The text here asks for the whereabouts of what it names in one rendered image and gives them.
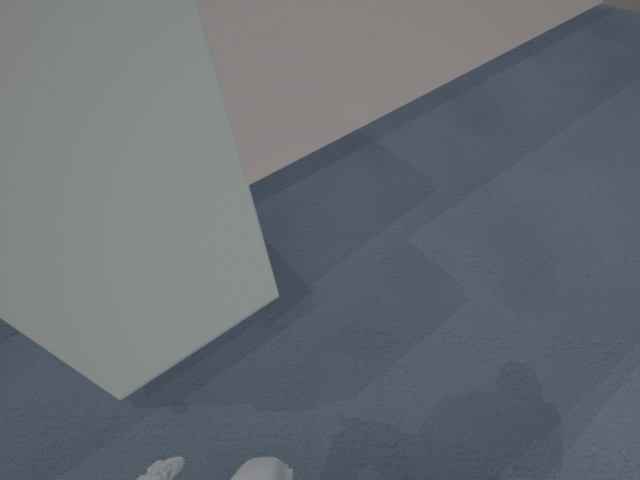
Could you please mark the left robot hand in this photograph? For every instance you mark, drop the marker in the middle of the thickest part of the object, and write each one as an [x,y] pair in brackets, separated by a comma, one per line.
[164,470]

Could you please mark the fridge door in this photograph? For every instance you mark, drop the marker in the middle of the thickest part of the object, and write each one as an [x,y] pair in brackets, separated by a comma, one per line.
[127,233]

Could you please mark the left robot thigh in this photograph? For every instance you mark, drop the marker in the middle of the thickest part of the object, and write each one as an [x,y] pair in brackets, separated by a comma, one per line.
[263,468]

